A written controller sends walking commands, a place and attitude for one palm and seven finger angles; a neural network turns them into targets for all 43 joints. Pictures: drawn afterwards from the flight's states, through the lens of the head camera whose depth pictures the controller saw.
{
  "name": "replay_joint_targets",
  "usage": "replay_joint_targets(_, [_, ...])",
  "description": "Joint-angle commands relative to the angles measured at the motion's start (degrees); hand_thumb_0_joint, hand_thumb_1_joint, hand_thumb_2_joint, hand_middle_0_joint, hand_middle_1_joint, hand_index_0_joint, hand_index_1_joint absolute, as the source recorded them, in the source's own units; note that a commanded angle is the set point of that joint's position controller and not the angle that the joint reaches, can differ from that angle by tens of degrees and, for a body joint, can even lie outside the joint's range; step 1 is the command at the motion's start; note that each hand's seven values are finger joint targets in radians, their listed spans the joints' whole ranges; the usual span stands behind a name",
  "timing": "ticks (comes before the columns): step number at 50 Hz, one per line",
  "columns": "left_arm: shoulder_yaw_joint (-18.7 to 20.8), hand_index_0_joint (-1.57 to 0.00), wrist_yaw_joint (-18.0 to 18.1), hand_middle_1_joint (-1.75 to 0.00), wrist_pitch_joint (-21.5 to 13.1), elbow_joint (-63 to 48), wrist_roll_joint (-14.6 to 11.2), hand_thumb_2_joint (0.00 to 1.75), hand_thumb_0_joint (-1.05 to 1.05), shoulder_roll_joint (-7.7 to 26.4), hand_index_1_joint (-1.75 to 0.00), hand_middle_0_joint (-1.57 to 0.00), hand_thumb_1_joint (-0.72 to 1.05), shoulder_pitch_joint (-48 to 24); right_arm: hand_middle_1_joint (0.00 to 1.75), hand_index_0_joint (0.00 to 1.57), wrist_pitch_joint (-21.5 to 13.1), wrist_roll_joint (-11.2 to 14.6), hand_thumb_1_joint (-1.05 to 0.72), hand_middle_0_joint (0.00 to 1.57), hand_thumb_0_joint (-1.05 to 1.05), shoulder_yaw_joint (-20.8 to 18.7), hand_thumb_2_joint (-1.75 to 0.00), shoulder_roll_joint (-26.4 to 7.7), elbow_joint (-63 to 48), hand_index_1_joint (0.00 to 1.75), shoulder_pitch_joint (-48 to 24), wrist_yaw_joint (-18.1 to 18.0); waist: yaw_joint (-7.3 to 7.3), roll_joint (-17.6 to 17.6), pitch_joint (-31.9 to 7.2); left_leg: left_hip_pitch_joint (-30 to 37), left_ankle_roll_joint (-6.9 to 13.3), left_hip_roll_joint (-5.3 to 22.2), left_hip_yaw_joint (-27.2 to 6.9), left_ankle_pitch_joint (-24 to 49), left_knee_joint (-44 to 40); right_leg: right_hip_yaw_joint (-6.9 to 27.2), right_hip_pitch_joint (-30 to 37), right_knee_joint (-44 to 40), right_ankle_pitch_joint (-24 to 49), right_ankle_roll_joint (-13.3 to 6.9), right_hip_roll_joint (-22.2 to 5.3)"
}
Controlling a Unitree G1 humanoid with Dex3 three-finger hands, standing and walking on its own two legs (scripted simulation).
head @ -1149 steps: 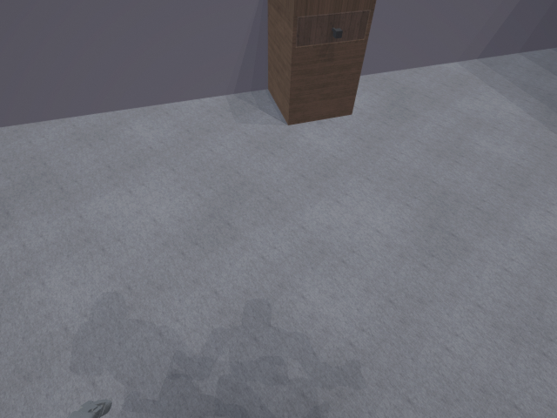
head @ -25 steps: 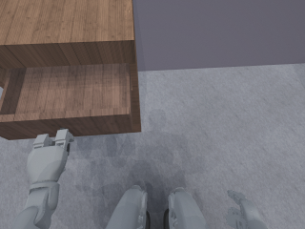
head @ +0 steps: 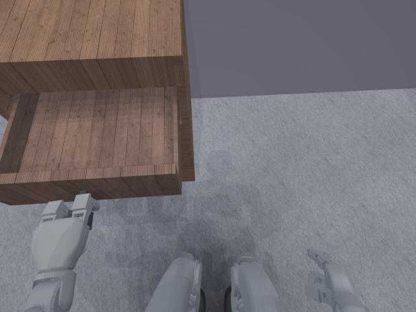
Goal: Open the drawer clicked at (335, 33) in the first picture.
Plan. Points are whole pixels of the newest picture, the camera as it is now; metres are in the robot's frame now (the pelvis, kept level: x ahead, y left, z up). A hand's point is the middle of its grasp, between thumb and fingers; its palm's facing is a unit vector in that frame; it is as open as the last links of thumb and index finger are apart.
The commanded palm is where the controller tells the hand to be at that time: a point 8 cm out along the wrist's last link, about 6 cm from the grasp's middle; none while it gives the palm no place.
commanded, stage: pull the drawer open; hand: left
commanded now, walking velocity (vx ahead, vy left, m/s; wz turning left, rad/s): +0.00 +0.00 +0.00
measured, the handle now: (81, 210) +0.29 +0.29 -0.07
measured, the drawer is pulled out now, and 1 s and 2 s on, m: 0.20 0.25 0.25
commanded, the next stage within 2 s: open the thumb to release the handle in 1.22 s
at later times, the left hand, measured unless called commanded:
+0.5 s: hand (75, 257) +0.20 +0.28 -0.08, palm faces -0.13 -0.09 -0.99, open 7.2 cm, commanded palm +0.17 +0.28 -0.03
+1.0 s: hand (73, 269) +0.18 +0.27 -0.08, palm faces -0.16 -0.10 -0.98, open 7.3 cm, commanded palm +0.15 +0.28 -0.03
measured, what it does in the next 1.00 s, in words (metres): stands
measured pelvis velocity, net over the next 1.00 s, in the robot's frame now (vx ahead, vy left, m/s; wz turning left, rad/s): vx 0.00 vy -0.01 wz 0.01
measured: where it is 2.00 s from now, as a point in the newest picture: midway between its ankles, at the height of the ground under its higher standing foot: outside the picture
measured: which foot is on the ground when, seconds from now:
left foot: down 0.00-1.00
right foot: down 0.00-1.00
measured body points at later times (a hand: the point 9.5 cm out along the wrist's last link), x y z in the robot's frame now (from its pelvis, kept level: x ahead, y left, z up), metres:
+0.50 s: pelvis +0.00 +0.00 +0.00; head +0.16 +0.00 +0.42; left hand +0.20 +0.28 -0.03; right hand +0.22 -0.23 -0.14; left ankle +0.00 +0.05 -0.59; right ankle +0.02 -0.09 -0.59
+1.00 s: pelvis +0.00 -0.01 -0.01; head +0.15 +0.00 +0.42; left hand +0.19 +0.28 -0.03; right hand +0.22 -0.22 -0.14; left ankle +0.00 +0.05 -0.59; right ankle +0.02 -0.09 -0.59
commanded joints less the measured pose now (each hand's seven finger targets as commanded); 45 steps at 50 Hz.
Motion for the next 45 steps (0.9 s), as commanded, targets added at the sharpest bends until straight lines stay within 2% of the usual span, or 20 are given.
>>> replay_joint_targets(1, [6.7, -0.40, 3.9, -1.35, -0.6, -9.9, -0.1, 0.90, 0.00, 11.3, -1.35, -0.40, 0.90, 9.1, 0.30, 0.20, -1.9, -0.5, -0.90, 0.20, 0.00, -3.1, -0.90, -7.7, -6.5, 0.30, 0.0, -0.8, 4.39, 3.5, -23.7, 23.5, -6.5, 2.6, -10.1, 32.4, -11.3, 3.6, 12.3, -5.4, 21.2, -1.5, -1.8])
replay_joint_targets(3, [6.5, -0.40, 4.0, -1.35, -0.9, -10.2, -0.1, 0.90, 0.00, 10.9, -1.35, -0.40, 0.90, 12.3, 0.30, 0.20, -2.1, -0.5, -0.90, 0.20, 0.00, -3.0, -0.90, -7.6, -6.8, 0.30, -0.1, -0.7, 4.89, 4.0, -23.8, 25.0, -7.0, 2.7, -10.3, 33.7, -11.6, 3.7, 11.8, -5.3, 21.0, -1.5, -1.8])
replay_joint_targets(4, [5.6, -0.40, 3.9, -1.35, -0.7, -10.4, -0.2, 0.90, 0.00, 10.0, -1.35, -0.40, 0.90, 12.7, 0.30, 0.20, -2.0, -0.6, -0.90, 0.20, 0.00, -3.0, -0.90, -7.5, -6.9, 0.30, -0.2, -0.7, 4.41, 3.0, -23.9, 24.9, -6.7, 2.7, -10.0, 33.4, -11.4, 3.5, 12.1, -5.6, 21.3, -1.4, -1.8])
replay_joint_targets(9, [6.0, -0.40, 3.7, -1.35, -1.5, -11.3, -0.5, 0.90, 0.00, 10.1, -1.35, -0.40, 0.90, 14.1, 0.30, 0.20, -2.4, -0.7, -0.90, 0.20, 0.00, -2.8, -0.90, -7.3, -7.0, 0.30, -0.6, -0.8, 4.58, 2.5, -23.5, 23.3, -6.4, 2.4, -9.7, 32.1, -11.0, 3.8, 12.4, -5.4, 21.3, -1.4, -1.8])
replay_joint_targets(10, [6.4, -0.40, 3.6, -1.35, -1.6, -10.7, -0.5, 0.90, 0.00, 10.2, -1.35, -0.40, 0.90, 14.8, 0.30, 0.20, -2.5, -0.7, -0.90, 0.20, 0.00, -2.8, -0.90, -7.1, -6.9, 0.30, -0.7, -0.9, 4.53, 1.4, -23.2, 22.9, -6.3, 2.2, -9.4, 31.8, -10.8, 3.9, 12.6, -5.5, 21.7, -1.4, -1.8])
replay_joint_targets(11, [7.5, -0.40, 3.8, -1.35, -1.9, -11.3, -0.4, 0.90, 0.00, 11.2, -1.35, -0.40, 0.90, 14.9, 0.30, 0.20, -2.6, -0.8, -0.90, 0.20, 0.00, -2.7, -0.90, -7.1, -7.1, 0.30, -0.9, -1.0, 5.12, 3.0, -23.1, 22.8, -6.5, 2.2, -9.7, 32.8, -11.0, 3.9, 12.4, -5.0, 21.7, -1.7, -1.8])
replay_joint_targets(15, [6.0, -0.40, 3.6, -1.35, -2.2, -11.9, -0.4, 0.90, 0.00, 9.6, -1.35, -0.40, 0.90, 16.8, 0.30, 0.20, -2.7, -0.8, -0.90, 0.20, 0.00, -2.7, -0.90, -7.0, -7.2, 0.30, -1.0, -0.8, 4.72, 1.8, -23.0, 23.4, -6.4, 2.2, -9.5, 32.9, -10.7, 3.8, 12.2, -5.4, 22.0, -1.4, -1.8])
replay_joint_targets(16, [7.2, -0.40, 3.7, -1.35, -2.5, -12.3, -0.6, 0.90, 0.00, 10.6, -1.35, -0.40, 0.90, 16.6, 0.30, 0.20, -2.8, -0.8, -0.90, 0.20, 0.00, -2.7, -0.90, -6.9, -7.3, 0.30, -1.1, -1.0, 5.05, 2.7, -23.3, 23.0, -6.4, 2.2, -9.6, 33.5, -10.7, 3.7, 12.4, -4.9, 22.1, -1.6, -1.9])
replay_joint_targets(20, [7.1, -0.40, 3.8, -1.35, -3.1, -12.3, -0.3, 0.90, 0.00, 10.4, -1.35, -0.40, 0.90, 18.2, 0.30, 0.20, -2.9, -1.0, -0.90, 0.20, 0.00, -2.6, -0.90, -6.8, -7.1, 0.30, -1.3, -0.9, 5.10, 1.7, -23.1, 22.1, -6.3, 1.9, -9.3, 32.0, -10.3, 4.2, 12.5, -4.8, 22.2, -1.5, -1.7])
replay_joint_targets(21, [7.5, -0.40, 3.9, -1.35, -3.4, -13.3, -0.2, 0.90, 0.00, 10.8, -1.35, -0.40, 0.90, 18.2, 0.30, 0.20, -3.0, -1.0, -0.90, 0.20, 0.00, -2.6, -0.90, -6.7, -7.4, 0.30, -1.5, -1.0, 5.57, 4.2, -23.6, 22.9, -6.5, 2.0, -9.5, 33.6, -10.4, 3.7, 12.0, -4.3, 22.1, -1.7, -1.9])
replay_joint_targets(24, [6.8, -0.40, 3.6, -1.35, -3.4, -13.4, -0.4, 0.90, 0.00, 9.8, -1.35, -0.40, 0.90, 19.9, 0.30, 0.20, -2.7, -1.0, -0.90, 0.20, 0.00, -2.6, -0.90, -6.8, -7.4, 0.30, -1.4, -0.8, 5.10, 1.4, -23.2, 23.7, -6.6, 2.2, -9.8, 34.3, -10.4, 3.8, 11.7, -4.8, 22.3, -1.4, -1.7])
replay_joint_targets(25, [6.4, -0.40, 3.4, -1.35, -3.5, -13.9, -0.5, 0.90, 0.00, 9.4, -1.35, -0.40, 0.90, 20.4, 0.30, 0.20, -2.9, -1.1, -0.90, 0.20, 0.00, -2.6, -0.90, -6.6, -7.6, 0.30, -1.6, -0.8, 5.06, 1.5, -23.3, 23.1, -6.3, 2.0, -9.1, 33.2, -10.1, 3.9, 12.4, -5.0, 22.6, -1.3, -1.8])
replay_joint_targets(26, [8.1, -0.40, 3.6, -1.35, -3.8, -13.9, -0.6, 0.90, 0.00, 10.7, -1.35, -0.40, 0.90, 20.8, 0.30, 0.20, -3.1, -1.0, -0.90, 0.20, 0.00, -2.6, -0.90, -6.2, -7.5, 0.30, -1.8, -0.9, 5.88, 2.9, -23.5, 22.6, -6.3, 1.9, -9.2, 34.0, -10.3, 3.6, 12.7, -4.4, 22.8, -1.6, -1.9])
replay_joint_targets(29, [7.7, -0.40, 3.5, -1.35, -4.3, -13.7, -0.4, 0.90, 0.00, 10.4, -1.35, -0.40, 0.90, 21.3, 0.30, 0.20, -2.9, -1.1, -0.90, 0.20, 0.00, -2.6, -0.90, -6.4, -7.4, 0.30, -1.9, -0.9, 5.47, 1.5, -22.4, 22.1, -6.4, 1.9, -9.3, 32.9, -10.0, 3.8, 11.9, -4.4, 22.2, -1.5, -1.6])
replay_joint_targets(31, [8.2, -0.40, 3.6, -1.35, -4.6, -14.7, -0.5, 0.90, 0.00, 10.6, -1.35, -0.40, 0.90, 21.7, 0.30, 0.20, -3.1, -1.2, -0.90, 0.20, 0.00, -2.5, -0.90, -6.2, -7.6, 0.30, -2.2, -0.8, 6.07, 3.7, -23.2, 23.2, -6.6, 2.1, -9.8, 34.8, -10.3, 3.3, 11.1, -3.9, 21.7, -1.6, -1.8])
replay_joint_targets(34, [7.6, -0.40, 3.4, -1.35, -4.9, -14.3, -0.4, 0.90, 0.00, 9.9, -1.35, -0.40, 0.90, 22.2, 0.30, 0.20, -3.1, -1.3, -0.90, 0.20, 0.00, -2.6, -0.90, -6.4, -7.4, 0.30, -2.0, -0.8, 5.51, 1.1, -23.1, 22.7, -6.4, 2.0, -9.3, 33.3, -9.7, 3.5, 11.3, -4.2, 21.9, -1.4, -1.7])
replay_joint_targets(36, [8.6, -0.40, 3.5, -1.35, -5.1, -14.4, -0.5, 0.90, 0.00, 10.8, -1.35, -0.40, 0.90, 22.7, 0.30, 0.20, -3.2, -1.3, -0.90, 0.20, 0.00, -2.4, -0.90, -6.1, -7.7, 0.30, -2.4, -0.8, 6.29, 3.6, -22.9, 22.6, -6.6, 1.8, -9.4, 34.3, -10.0, 3.4, 11.2, -3.8, 22.0, -1.7, -1.8])
replay_joint_targets(40, [7.2, -0.40, 3.3, -1.35, -5.2, -14.8, -0.4, 0.90, 0.00, 9.6, -1.35, -0.40, 0.90, 23.0, 0.30, 0.20, -3.1, -1.3, -0.90, 0.20, 0.00, -2.5, -0.90, -6.3, -7.7, 0.30, -2.3, -0.7, 5.53, 1.8, -22.6, 22.6, -6.5, 1.9, -9.5, 32.6, -9.8, 3.3, 10.4, -4.1, 20.7, -1.4, -1.7])
replay_joint_targets(41, [8.2, -0.40, 3.4, -1.35, -5.3, -15.0, -0.4, 0.90, 0.00, 10.4, -1.35, -0.40, 0.90, 22.9, 0.30, 0.20, -3.2, -1.3, -0.90, 0.20, 0.00, -2.5, -0.90, -6.1, -7.8, 0.30, -2.7, -0.8, 6.24, 3.2, -22.8, 22.3, -6.5, 1.7, -9.3, 33.2, -10.0, 3.0, 10.9, -3.8, 20.9, -1.7, -1.8])
replay_joint_targets(45, [8.0, -0.40, 3.1, -1.35, -5.6, -14.6, -0.7, 0.90, 0.00, 10.0, -1.35, -0.40, 0.90, 24.3, 0.30, 0.20, -3.1, -1.2, -0.90, 0.20, 0.00, -2.5, -0.90, -6.0, -7.7, 0.30, -2.6, -0.9, 5.92, 0.5, -22.6, 21.5, -6.3, 1.6, -9.2, 31.8, -9.7, 3.9, 11.7, -4.2, 21.6, -1.5, -1.6])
